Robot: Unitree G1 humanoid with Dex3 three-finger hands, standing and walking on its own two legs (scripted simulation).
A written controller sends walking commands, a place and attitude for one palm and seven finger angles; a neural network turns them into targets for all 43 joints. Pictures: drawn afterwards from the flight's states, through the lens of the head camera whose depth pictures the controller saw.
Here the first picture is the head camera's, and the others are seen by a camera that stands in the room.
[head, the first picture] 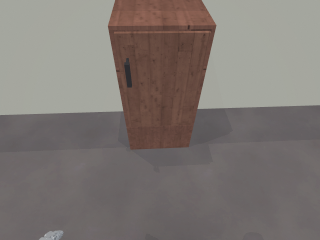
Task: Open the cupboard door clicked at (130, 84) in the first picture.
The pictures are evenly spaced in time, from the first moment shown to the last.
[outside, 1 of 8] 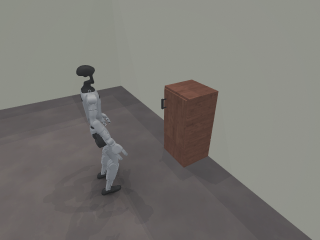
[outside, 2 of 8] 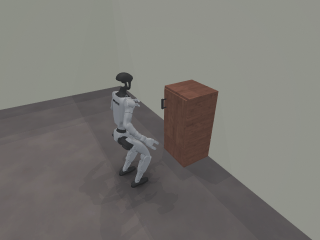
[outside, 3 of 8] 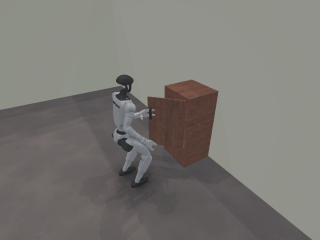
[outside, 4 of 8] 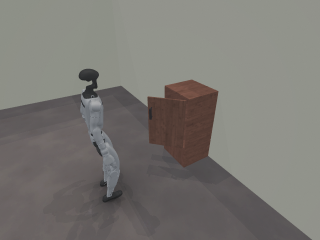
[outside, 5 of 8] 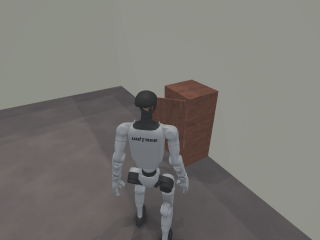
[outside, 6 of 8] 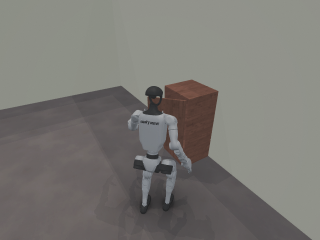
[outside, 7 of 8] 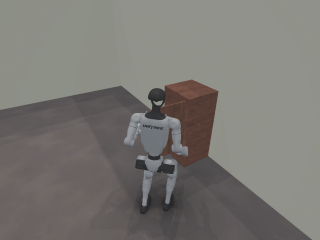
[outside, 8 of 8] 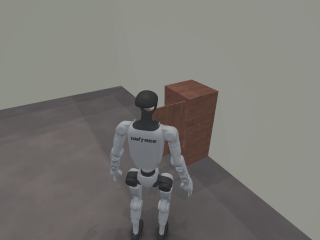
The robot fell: no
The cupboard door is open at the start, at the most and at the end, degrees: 0 89 89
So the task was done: yes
